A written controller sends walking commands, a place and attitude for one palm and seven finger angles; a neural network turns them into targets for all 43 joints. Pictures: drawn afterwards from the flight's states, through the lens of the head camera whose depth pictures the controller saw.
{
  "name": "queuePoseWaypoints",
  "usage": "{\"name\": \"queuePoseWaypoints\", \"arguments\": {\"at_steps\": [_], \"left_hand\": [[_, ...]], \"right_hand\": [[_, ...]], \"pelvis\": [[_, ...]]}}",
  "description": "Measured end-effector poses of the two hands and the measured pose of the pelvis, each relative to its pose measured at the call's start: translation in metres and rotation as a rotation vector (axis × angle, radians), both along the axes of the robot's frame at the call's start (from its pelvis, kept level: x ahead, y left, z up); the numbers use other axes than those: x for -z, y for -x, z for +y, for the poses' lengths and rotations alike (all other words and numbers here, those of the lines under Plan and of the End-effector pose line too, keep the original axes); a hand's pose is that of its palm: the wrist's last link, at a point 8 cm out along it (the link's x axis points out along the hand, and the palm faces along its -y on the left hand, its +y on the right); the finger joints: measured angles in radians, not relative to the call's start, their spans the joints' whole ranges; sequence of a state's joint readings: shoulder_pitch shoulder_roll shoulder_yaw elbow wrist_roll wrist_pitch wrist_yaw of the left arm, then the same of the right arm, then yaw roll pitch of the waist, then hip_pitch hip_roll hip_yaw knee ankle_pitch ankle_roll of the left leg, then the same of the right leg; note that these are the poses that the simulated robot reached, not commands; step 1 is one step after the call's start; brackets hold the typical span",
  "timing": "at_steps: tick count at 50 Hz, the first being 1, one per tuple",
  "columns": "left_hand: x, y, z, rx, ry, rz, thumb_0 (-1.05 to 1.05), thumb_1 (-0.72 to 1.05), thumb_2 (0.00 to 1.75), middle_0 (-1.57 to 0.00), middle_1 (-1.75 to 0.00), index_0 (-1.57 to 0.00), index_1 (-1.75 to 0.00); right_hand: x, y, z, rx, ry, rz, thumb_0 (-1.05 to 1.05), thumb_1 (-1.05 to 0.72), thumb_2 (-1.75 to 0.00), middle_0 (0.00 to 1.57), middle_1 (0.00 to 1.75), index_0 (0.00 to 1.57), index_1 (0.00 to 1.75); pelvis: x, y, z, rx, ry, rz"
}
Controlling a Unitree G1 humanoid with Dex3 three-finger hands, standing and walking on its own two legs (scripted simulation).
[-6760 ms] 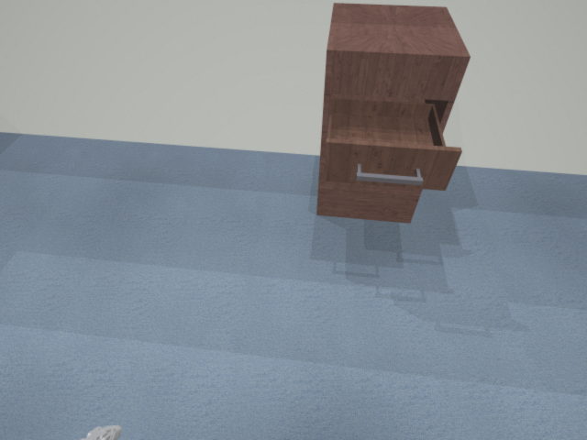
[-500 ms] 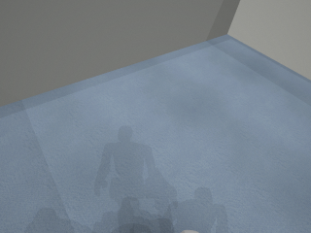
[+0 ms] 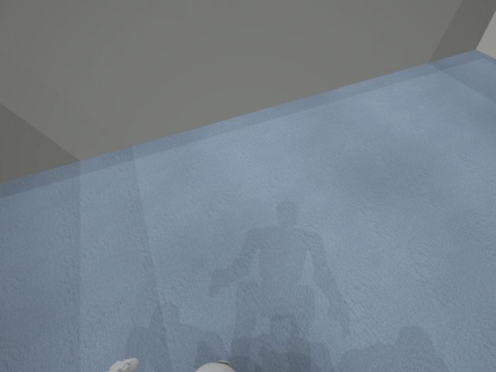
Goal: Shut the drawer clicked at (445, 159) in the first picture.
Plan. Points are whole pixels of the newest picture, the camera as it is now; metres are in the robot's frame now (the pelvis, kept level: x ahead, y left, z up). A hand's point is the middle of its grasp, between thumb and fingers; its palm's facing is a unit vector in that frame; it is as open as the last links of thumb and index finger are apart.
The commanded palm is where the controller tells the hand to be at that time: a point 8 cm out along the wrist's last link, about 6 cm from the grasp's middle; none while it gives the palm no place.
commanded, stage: turn to face it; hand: left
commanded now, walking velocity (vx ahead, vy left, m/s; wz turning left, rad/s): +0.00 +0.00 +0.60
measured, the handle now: out of the picture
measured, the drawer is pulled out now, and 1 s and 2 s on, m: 0.28 0.28 0.28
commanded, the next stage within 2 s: none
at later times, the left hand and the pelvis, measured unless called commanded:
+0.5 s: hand out of the picture -0.13 +0.21 -0.19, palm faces +0.42 -0.87 -0.25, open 7.4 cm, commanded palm none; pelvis -0.03 +0.02 -0.02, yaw +20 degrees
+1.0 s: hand out of the picture -0.04 +0.26 -0.15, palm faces +0.55 -0.79 -0.27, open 7.4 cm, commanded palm none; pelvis -0.05 +0.01 +0.00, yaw +35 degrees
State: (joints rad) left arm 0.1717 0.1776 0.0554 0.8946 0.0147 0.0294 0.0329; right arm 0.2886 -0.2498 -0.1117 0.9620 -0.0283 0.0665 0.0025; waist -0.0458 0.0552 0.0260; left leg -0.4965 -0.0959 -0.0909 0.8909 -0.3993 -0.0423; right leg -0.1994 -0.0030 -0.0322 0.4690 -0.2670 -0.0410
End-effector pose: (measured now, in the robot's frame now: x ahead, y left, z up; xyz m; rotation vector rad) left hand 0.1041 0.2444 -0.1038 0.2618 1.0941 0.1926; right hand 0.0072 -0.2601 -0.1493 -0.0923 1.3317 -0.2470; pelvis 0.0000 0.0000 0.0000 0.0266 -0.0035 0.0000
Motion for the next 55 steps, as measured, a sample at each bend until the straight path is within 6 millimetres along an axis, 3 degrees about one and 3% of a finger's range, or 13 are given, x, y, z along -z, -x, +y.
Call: {"name": "queuePoseWaypoints", "arguments": {"at_steps": [6,12,16,21,26,29,33,42,49,55], "left_hand": [[-0.002,0.059,-0.008,-0.119,-0.002,0.051,0.01,0.91,0.9,-0.2,-0.3,-0.2,-0.3],[0.006,0.123,-0.015,-0.246,0.025,0.121,0.01,0.91,0.9,-0.2,-0.3,-0.2,-0.3],[0.015,0.17,-0.017,-0.331,0.05,0.193,0.01,0.91,0.9,-0.2,-0.3,-0.2,-0.3],[0.03,0.225,-0.009,-0.436,0.09,0.269,0.01,0.91,0.9,-0.2,-0.3,-0.2,-0.3],[0.056,0.261,0.013,-0.528,0.13,0.297,0.01,0.91,0.9,-0.2,-0.3,-0.2,-0.3],[0.055,0.259,0.027,-0.548,0.133,0.27,0.01,0.91,0.9,-0.2,-0.3,-0.2,-0.3],[0.047,0.241,0.045,-0.552,0.126,0.17,0.01,0.91,0.9,-0.2,-0.3,-0.2,-0.3],[0.026,0.204,0.067,-0.554,0.065,0.016,0.01,0.91,0.9,-0.2,-0.3,-0.2,-0.3],[0.011,0.182,0.055,-0.567,0.021,-0.04,0.01,0.91,0.9,-0.19,-0.3,-0.2,-0.3],[0.002,0.179,0.019,-0.612,-0.025,-0.083,0.01,0.91,0.9,-0.2,-0.3,-0.2,-0.3]], "right_hand": [[-0.007,-0.048,-0.027,-0.138,0.019,-0.05,0.01,-0.91,-0.9,0.19,0.3,0.2,0.29],[-0.009,-0.099,-0.02,-0.282,0.03,-0.07,0.01,-0.91,-0.9,0.19,0.3,0.2,0.29],[-0.014,-0.138,0.008,-0.381,0.024,-0.122,0.01,-0.91,-0.9,0.19,0.3,0.19,0.29],[-0.024,-0.182,0.064,-0.517,0.01,-0.219,0.01,-0.91,-0.9,0.19,0.3,0.19,0.29],[-0.033,-0.203,0.121,-0.634,0.012,-0.321,0.01,-0.91,-0.9,0.19,0.3,0.2,0.29],[-0.042,-0.195,0.137,-0.66,0.015,-0.323,0.0,-0.9,-0.9,0.2,0.3,0.2,0.29],[-0.046,-0.175,0.141,-0.663,0.021,-0.286,0.0,-0.9,-0.9,0.2,0.3,0.2,0.29],[-0.032,-0.118,0.111,-0.627,0.028,-0.136,0.0,-0.9,-0.9,0.2,0.3,0.2,0.3],[-0.014,-0.084,0.066,-0.62,0.034,0.014,0.01,-0.9,-0.9,0.2,0.3,0.2,0.3],[0.009,-0.091,0.032,-0.653,0.01,0.089,0.01,-0.9,-0.9,0.2,0.3,0.2,0.29]], "pelvis": [[-0.004,0.005,-0.015,-0.097,-0.03,-0.016],[-0.003,0.01,-0.017,-0.185,-0.033,-0.016],[0.0,0.015,-0.01,-0.232,-0.024,-0.013],[0.005,0.023,0.006,-0.292,0.0,-0.008],[0.019,0.033,0.026,-0.36,0.015,-0.013],[0.013,0.037,0.033,-0.384,0.029,-0.024],[0.004,0.043,0.039,-0.426,0.044,-0.037],[0.0,0.049,0.036,-0.516,0.045,-0.03],[0.002,0.047,0.013,-0.601,0.04,-0.005],[0.01,0.038,-0.019,-0.674,0.022,0.005]]}}
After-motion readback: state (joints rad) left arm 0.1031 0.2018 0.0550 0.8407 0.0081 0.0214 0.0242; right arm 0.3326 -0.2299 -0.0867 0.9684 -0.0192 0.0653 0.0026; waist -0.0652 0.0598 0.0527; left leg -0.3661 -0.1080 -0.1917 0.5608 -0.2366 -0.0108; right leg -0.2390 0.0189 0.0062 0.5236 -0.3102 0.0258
